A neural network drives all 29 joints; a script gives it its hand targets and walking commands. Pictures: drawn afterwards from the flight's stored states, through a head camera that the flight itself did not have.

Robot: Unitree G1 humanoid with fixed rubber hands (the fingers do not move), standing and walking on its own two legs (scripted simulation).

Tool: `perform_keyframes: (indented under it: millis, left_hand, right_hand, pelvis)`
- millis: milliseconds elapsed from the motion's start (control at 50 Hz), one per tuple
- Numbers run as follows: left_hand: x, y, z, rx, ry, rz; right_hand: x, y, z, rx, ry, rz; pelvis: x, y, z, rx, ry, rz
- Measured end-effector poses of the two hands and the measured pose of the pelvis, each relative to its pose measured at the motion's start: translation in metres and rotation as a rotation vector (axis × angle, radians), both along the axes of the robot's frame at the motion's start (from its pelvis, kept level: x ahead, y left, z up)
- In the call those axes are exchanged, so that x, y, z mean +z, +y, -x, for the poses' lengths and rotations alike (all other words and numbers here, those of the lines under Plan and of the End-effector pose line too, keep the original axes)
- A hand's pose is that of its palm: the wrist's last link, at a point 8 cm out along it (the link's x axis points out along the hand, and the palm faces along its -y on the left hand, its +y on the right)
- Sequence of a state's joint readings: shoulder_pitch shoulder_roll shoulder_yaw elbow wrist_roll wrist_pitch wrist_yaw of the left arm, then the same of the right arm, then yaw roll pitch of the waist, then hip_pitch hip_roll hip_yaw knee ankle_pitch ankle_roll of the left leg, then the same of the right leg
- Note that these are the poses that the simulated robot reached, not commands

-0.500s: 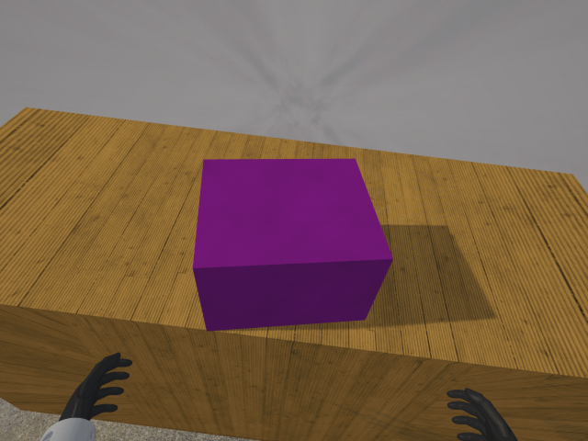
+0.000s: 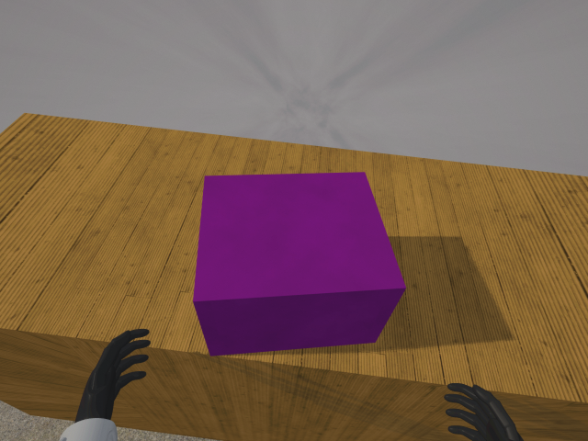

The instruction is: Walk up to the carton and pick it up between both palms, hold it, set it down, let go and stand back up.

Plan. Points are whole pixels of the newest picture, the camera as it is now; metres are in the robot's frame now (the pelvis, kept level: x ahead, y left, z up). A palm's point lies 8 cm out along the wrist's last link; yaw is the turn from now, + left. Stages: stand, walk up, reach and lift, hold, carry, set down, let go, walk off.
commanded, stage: reach and lift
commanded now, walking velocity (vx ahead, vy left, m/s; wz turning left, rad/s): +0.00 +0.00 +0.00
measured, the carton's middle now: (290, 260) +0.39 +0.02 +0.01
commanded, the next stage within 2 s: none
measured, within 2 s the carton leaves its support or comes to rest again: neither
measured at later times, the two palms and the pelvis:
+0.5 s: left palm (112, 366) +0.20 +0.22 +0.05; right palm (503, 400) +0.20 -0.24 +0.02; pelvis -0.01 +0.00 +0.00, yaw +0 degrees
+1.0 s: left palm (139, 296) +0.27 +0.20 +0.09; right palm (491, 310) +0.29 -0.24 +0.07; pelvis +0.00 +0.00 +0.00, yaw +0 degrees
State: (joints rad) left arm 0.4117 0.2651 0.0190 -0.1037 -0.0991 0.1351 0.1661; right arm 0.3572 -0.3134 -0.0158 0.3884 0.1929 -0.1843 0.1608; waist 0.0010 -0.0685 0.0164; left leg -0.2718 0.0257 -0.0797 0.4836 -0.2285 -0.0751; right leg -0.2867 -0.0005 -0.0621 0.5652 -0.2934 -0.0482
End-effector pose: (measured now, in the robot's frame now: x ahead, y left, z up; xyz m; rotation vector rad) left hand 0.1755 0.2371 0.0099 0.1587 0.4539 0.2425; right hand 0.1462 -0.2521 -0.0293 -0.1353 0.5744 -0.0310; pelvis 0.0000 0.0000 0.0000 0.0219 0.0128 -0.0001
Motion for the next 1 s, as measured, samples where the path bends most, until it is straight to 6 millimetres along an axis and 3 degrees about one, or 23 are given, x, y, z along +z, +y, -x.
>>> perform_keyframes:
  millis: [220, 380, 680, 860, 1000]
  left_hand:
    - [0.027, -0.008, -0.005, 0.021, -0.149, 0.029]
    - [0.032, -0.012, -0.007, 0.038, -0.149, 0.041]
    - [0.063, -0.024, -0.065, 0.001, -0.19, 0.074]
    - [0.064, -0.028, -0.085, -0.022, -0.126, 0.077]
    - [0.077, -0.033, -0.099, -0.042, -0.14, 0.066]
  right_hand:
    - [0.039, 0.007, -0.02, 0.018, -0.227, -0.043]
    - [0.042, 0.008, -0.032, 0.009, -0.214, -0.076]
    - [0.067, 0.019, -0.091, 0.049, -0.246, -0.105]
    - [0.084, 0.017, -0.125, 0.03, -0.276, -0.101]
    - [0.098, 0.016, -0.145, 0.039, -0.31, -0.103]
  pelvis:
    - [0.0, -0.002, 0.002, -0.002, -0.003, 0.001]
    - [0.0, -0.003, 0.007, -0.004, -0.01, 0.001]
    - [0.0, -0.004, 0.004, -0.004, -0.002, 0.002]
    - [0.002, -0.003, -0.004, -0.003, 0.015, 0.002]
    - [0.002, -0.003, -0.004, -0.003, 0.017, 0.002]
